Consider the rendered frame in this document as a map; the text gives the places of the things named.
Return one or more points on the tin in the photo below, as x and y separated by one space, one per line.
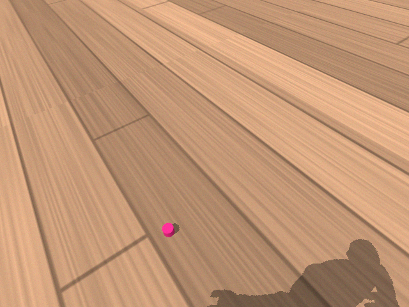
168 229

